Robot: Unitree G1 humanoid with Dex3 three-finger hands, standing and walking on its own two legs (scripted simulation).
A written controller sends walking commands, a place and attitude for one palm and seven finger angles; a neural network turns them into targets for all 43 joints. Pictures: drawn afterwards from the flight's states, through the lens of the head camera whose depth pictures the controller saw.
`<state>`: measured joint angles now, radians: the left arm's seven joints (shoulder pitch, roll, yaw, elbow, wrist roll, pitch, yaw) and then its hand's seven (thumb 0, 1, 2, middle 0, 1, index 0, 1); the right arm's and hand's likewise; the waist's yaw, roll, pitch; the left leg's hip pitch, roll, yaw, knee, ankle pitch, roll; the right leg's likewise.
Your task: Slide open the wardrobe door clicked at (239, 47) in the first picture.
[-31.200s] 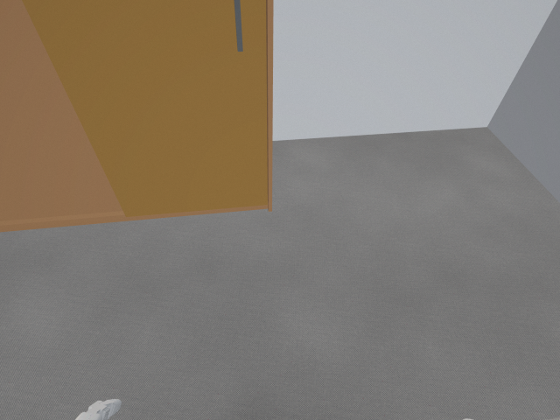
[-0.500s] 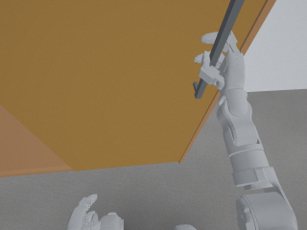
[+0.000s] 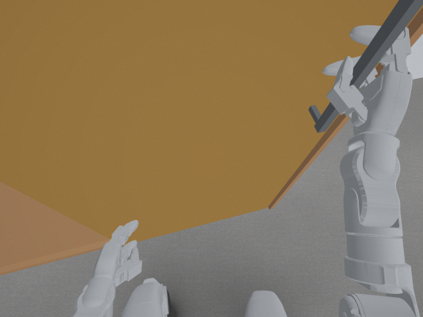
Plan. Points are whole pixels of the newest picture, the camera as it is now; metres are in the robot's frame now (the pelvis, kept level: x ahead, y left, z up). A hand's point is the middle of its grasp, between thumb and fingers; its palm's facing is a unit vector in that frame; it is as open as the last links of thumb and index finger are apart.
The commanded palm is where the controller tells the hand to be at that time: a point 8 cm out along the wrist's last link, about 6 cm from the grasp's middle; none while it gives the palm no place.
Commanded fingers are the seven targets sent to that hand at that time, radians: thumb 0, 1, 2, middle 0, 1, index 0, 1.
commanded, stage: step sideways, sliding the door along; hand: right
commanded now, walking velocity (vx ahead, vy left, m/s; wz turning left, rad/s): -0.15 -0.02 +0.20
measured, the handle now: (364, 47) +0.42 -0.25 +0.22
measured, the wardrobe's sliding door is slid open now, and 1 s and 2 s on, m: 0.02 0.22 0.32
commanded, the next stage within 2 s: none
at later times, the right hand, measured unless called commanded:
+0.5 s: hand (279, 102) +0.36 -0.13 +0.19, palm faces +0.24 +0.97 +0.09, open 6.2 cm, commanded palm +0.33 -0.07 +0.18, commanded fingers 0.00 -0.90 -0.90 0.45 1.40 0.45 1.40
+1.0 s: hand (214, 125) +0.34 -0.04 +0.19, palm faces -0.16 +0.99 -0.02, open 6.4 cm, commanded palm +0.32 -0.05 +0.17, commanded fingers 0.00 -0.90 -0.90 0.45 1.40 0.45 1.40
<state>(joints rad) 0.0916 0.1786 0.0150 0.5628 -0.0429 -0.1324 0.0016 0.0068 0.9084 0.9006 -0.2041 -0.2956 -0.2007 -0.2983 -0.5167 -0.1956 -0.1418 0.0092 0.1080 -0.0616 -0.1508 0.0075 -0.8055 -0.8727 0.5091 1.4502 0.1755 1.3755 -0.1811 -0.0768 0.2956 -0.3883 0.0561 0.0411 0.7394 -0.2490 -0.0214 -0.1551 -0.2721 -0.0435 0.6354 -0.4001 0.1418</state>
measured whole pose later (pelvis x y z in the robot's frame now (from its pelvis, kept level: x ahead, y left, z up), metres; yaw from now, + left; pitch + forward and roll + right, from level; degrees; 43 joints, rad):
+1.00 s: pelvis +0.03 +0.01 +0.02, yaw +10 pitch -1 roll +4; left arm 0.07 0.14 -0.01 0.55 0.00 -0.12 -0.04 0.01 0.91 0.90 -0.20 -0.30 -0.21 -0.30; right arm -0.03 -0.12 0.17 -0.38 0.01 -0.12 -0.11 0.04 -0.78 -0.83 0.42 1.40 0.18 1.31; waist -0.10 -0.04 0.20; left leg -0.51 0.01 0.03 1.19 -0.48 -0.03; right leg -0.25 -0.19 -0.13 0.53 -0.25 0.03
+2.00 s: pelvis -0.09 +0.24 +0.01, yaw +5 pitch -2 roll +2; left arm 0.06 0.16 -0.03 0.57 -0.05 -0.05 0.00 0.01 0.90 0.90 -0.21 -0.30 -0.20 -0.30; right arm -0.61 -0.24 -0.07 0.25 0.11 -0.02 -0.16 0.01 -0.82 -0.88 0.41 1.40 0.18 1.35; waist -0.15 -0.05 0.19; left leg -0.22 0.00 0.08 0.55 -0.25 -0.01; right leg -0.30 -0.22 -0.03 0.58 -0.23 0.11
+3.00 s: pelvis -0.10 +0.36 +0.02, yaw +11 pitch -2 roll -1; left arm 0.23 0.40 0.07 0.73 -0.04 -0.03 0.10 0.01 0.91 0.90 -0.20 -0.30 -0.20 -0.30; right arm -0.37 -0.51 -0.47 0.56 0.00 -0.15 -0.07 -0.13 -0.66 -0.82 0.46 1.40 0.43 1.39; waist 0.06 -0.02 0.06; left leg -0.28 0.10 0.00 0.45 -0.12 -0.06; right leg -0.24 -0.01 -0.06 0.56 -0.30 0.02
